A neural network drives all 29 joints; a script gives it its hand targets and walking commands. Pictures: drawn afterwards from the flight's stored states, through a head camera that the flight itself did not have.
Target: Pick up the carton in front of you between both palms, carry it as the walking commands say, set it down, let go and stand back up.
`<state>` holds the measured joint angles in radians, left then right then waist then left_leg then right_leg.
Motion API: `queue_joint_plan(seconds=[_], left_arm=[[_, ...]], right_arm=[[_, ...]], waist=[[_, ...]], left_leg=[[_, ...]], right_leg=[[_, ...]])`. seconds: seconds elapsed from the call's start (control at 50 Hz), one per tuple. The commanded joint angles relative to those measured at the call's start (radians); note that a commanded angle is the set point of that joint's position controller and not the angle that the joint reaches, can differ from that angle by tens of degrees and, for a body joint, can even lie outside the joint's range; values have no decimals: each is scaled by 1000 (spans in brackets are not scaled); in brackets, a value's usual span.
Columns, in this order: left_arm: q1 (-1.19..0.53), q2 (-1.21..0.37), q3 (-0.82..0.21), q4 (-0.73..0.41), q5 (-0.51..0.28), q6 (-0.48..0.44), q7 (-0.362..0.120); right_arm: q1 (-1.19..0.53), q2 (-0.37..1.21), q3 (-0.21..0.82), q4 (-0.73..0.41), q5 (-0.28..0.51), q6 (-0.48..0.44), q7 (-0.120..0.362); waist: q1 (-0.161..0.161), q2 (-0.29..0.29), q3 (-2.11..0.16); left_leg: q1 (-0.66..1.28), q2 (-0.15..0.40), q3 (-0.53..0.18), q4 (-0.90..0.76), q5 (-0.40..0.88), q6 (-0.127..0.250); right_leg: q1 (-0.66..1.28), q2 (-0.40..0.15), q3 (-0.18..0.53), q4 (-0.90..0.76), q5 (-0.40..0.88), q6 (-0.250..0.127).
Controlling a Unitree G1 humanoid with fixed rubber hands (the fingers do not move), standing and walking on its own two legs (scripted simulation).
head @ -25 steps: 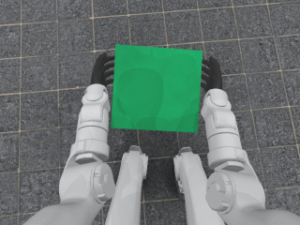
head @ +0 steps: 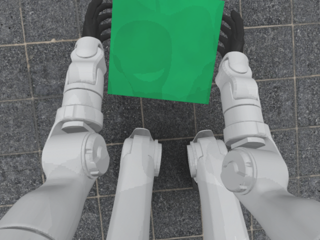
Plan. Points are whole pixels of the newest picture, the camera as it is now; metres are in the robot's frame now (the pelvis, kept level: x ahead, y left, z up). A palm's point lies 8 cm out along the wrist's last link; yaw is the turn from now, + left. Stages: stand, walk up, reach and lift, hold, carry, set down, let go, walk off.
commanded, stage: set down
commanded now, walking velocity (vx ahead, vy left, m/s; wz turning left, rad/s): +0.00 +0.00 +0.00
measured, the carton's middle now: (160, 56) +0.50 +0.05 -0.21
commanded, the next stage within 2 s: none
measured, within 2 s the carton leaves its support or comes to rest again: rests again in 0.76 s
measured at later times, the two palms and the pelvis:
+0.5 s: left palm (104, 44) +0.52 +0.20 -0.20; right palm (220, 58) +0.50 -0.10 -0.20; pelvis +0.01 +0.00 -0.06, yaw -1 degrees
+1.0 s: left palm (105, 46) +0.52 +0.20 -0.22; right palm (220, 56) +0.51 -0.10 -0.22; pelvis +0.00 +0.00 -0.06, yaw -1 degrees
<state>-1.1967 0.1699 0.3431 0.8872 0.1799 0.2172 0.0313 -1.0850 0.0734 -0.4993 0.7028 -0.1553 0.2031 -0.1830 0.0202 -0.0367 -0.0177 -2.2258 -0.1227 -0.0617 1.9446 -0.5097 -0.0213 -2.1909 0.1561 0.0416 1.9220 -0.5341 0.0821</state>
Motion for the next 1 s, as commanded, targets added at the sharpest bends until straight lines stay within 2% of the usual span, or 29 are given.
queue_joint_plan(seconds=[0.0, 0.14, 0.22, 0.28, 0.4, 0.54, 0.7, 0.98], left_arm=[[-483, -872, -389, 22, -108, -16, -226], [-561, -830, -452, 23, -171, -41, -215], [-612, -843, -495, -29, -227, -57, -217], [-572, -842, -496, -3, -242, -62, -215], [-529, -816, -435, 83, -206, -69, -227], [-596, -758, -419, 83, -216, -93, -236], [-613, -683, -384, 124, -198, -106, -236], [-534, -567, -303, 235, -141, -106, -236]], right_arm=[[-668, 779, 476, 9, 91, -31, 202], [-741, 749, 520, 0, 153, -55, 196], [-779, 777, 585, -31, 187, -66, 195], [-755, 792, 618, -33, 209, -69, 199], [-689, 767, 553, 49, 179, -65, 218], [-687, 724, 488, 114, 152, -80, 209], [-693, 679, 435, 179, 140, -83, 222], [-590, 547, 311, 280, 67, -80, 252]], waist=[[23, 82, -1044], [22, 88, -1066], [36, 25, -1068], [50, 6, -1061], [58, 9, -880], [39, 7, -798], [52, 11, -700], [20, 20, -540]], left_leg=[[644, -13, 76, -155, 239, 2], [646, 0, 74, -64, 293, 1], [631, 0, 69, -28, 348, 9], [649, 0, 68, -6, 384, 11], [523, 6, 69, 9, 317, 23], [428, 10, 68, 33, 275, 33], [373, 19, 60, 44, 234, 48], [330, 25, 29, 47, 207, 64]], right_leg=[[441, 44, -128, -81, 178, -24], [416, 36, -138, 21, 215, -21], [445, 36, -145, 62, 265, -17], [428, 36, -148, 81, 289, -15], [336, 34, -135, 88, 238, -25], [335, 35, -121, 99, 229, -39], [298, 38, -107, 109, 202, -46], [192, 29, -108, 118, 165, -52]])
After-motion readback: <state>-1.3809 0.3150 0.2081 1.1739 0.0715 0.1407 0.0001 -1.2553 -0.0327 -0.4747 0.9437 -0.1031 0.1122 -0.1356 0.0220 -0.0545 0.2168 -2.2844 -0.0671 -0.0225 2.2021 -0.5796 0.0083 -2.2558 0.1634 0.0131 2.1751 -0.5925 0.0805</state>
